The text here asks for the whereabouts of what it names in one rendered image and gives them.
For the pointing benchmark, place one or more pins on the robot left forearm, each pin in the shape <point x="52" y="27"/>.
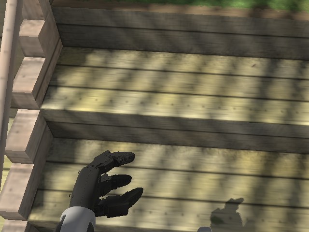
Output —
<point x="76" y="219"/>

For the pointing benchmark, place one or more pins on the robot left hand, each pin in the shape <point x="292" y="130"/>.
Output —
<point x="90" y="186"/>

